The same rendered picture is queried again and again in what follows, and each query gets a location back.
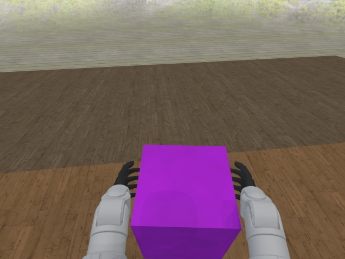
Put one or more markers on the right robot forearm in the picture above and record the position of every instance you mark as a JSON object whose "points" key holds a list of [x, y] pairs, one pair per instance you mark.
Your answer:
{"points": [[264, 230]]}

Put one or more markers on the carton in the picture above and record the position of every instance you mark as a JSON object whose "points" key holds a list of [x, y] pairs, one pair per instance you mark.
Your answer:
{"points": [[185, 206]]}

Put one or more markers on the left robot forearm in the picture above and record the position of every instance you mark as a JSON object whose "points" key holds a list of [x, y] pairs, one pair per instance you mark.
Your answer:
{"points": [[110, 225]]}

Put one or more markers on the left robot hand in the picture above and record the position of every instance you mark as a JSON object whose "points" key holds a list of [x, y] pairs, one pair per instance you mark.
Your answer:
{"points": [[123, 178]]}

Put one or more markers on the right robot hand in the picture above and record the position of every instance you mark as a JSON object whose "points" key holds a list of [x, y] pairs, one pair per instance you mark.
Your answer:
{"points": [[245, 180]]}

